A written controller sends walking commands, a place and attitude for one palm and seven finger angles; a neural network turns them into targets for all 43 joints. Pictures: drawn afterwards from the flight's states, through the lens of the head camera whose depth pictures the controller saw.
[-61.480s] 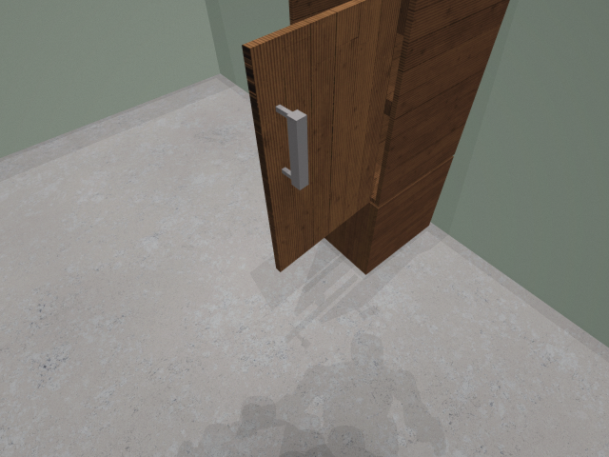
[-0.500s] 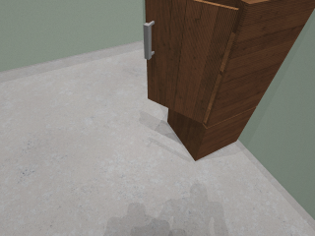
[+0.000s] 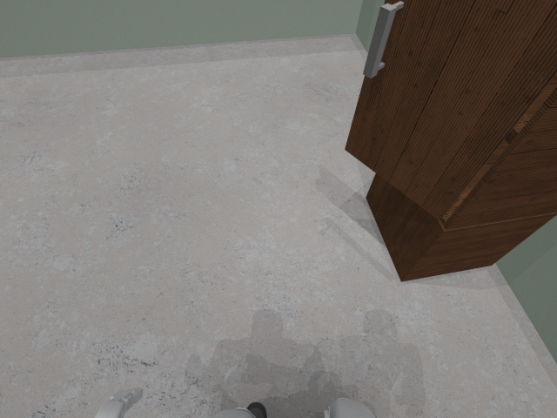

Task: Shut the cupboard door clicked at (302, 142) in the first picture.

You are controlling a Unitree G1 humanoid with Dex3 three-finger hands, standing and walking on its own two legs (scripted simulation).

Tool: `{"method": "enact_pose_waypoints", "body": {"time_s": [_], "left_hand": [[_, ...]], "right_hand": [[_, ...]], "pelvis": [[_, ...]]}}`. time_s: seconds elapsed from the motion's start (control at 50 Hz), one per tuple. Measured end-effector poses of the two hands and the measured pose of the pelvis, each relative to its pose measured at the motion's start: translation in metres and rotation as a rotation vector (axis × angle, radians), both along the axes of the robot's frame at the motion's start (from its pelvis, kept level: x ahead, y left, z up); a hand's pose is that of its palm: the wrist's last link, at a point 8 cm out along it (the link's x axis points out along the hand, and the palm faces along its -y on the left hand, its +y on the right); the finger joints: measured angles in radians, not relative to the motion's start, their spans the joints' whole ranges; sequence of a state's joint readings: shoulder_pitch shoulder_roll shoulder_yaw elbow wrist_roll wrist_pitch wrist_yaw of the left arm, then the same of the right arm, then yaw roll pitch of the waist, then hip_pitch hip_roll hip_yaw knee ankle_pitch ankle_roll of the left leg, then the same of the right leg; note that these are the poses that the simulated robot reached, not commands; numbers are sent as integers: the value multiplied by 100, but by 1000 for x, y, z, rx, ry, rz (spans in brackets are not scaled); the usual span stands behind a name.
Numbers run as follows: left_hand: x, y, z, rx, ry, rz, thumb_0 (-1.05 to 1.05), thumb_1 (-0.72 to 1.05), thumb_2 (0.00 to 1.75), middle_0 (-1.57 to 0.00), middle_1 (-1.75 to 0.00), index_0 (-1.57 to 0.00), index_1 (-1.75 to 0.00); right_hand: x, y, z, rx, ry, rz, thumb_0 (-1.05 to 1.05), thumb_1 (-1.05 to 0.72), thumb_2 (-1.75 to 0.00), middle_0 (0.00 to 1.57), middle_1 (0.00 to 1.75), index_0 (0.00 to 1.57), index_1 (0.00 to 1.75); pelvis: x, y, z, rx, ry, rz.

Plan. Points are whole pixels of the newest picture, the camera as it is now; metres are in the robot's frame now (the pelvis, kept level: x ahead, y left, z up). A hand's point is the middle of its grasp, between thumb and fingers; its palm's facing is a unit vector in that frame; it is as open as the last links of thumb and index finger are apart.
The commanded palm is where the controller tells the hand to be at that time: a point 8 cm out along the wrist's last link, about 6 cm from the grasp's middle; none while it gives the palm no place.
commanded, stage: walk to a spot facing it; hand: left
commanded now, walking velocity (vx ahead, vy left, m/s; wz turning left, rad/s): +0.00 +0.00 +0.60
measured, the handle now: (384, 40) +0.88 -0.22 +0.06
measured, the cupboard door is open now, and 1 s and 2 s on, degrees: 31 31 31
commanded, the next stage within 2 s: turn to face it in 1.38 s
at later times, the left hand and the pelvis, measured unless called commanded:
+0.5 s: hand out of the picture -0.03 +0.18 -0.18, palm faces +0.38 -0.89 -0.25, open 7.4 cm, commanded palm none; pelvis +0.01 -0.03 -0.02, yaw +22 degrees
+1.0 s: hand out of the picture +0.03 +0.19 -0.14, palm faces +0.63 -0.73 -0.27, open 7.4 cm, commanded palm none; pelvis +0.09 -0.02 +0.00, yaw +39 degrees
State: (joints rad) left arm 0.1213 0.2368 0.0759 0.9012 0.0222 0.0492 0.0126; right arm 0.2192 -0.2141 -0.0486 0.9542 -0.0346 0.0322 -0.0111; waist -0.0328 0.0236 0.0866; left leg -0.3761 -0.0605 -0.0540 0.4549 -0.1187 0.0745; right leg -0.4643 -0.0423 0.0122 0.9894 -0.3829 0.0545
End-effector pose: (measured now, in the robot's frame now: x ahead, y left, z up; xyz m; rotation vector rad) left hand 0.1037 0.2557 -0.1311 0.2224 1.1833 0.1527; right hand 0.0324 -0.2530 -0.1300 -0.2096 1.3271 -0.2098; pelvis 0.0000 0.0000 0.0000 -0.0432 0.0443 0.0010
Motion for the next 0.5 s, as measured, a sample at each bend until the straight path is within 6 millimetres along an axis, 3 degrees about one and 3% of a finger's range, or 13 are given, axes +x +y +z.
{"method": "enact_pose_waypoints", "body": {"time_s": [0.14,0.2,0.28,0.38,0.5], "left_hand": [[-18,-14,10,24,-46,85,1,91,90,-20,-29,-20,-30],[-42,-21,7,54,-44,131,0,90,90,-20,-29,-20,-30],[-80,-33,11,53,36,210,1,90,90,-21,-29,-20,-30],[-112,-42,7,27,72,294,1,90,90,-21,-29,-20,-30],[-155,-35,-17,-20,95,422,1,90,90,-21,-30,-21,-30]], "right_hand": [[33,-29,-3,0,-25,91,0,-90,-90,20,30,20,30],[51,-43,-12,9,-43,121,0,-90,-90,20,30,20,30],[75,-48,-10,16,-53,188,0,-90,-90,20,30,20,30],[102,-34,-7,36,-51,279,0,-90,-90,20,30,20,29],[149,13,-11,34,-87,445,1,-90,-90,20,30,20,30]], "pelvis": [[-4,-25,-1,3,12,106],[-4,-39,-9,42,21,135],[-3,-42,-3,42,-1,208],[3,-43,-1,75,-17,290],[5,-26,-16,70,-23,389]]}}
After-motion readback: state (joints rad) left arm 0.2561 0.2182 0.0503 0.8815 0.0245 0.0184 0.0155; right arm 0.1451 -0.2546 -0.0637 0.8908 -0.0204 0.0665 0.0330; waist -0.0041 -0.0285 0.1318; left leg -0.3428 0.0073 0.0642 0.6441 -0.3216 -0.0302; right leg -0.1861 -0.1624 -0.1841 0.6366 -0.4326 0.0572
